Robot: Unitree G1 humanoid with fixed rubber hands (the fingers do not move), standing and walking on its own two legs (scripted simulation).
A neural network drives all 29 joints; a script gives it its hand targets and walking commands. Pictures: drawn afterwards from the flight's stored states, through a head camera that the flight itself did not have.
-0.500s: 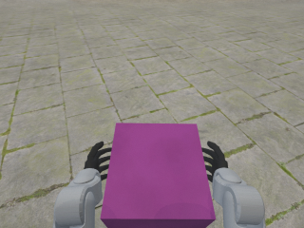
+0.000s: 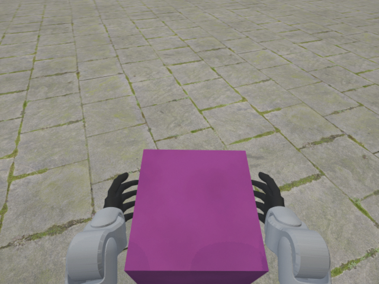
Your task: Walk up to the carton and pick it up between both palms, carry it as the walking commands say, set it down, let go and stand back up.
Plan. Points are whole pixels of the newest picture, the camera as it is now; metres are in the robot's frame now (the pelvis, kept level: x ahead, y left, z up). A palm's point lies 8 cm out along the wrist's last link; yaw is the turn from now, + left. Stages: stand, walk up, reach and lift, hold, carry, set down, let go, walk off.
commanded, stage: carry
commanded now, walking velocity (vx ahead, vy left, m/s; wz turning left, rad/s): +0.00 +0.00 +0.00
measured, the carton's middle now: (193, 226) +0.25 +0.00 +0.02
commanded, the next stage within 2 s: none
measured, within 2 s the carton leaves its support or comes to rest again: neither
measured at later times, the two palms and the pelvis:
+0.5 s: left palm (111, 208) +0.25 +0.16 +0.09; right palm (266, 206) +0.25 -0.13 +0.09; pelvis +0.01 +0.01 +0.00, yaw +0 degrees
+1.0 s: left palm (110, 205) +0.26 +0.16 +0.09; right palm (264, 203) +0.26 -0.13 +0.09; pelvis +0.01 +0.01 +0.00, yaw +0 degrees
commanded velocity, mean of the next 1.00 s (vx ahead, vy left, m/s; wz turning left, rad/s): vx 0.00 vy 0.00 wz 0.00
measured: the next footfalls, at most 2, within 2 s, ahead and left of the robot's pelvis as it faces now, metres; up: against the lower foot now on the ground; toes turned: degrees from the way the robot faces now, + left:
none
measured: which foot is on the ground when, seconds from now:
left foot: down 0.00-1.00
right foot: down 0.00-1.00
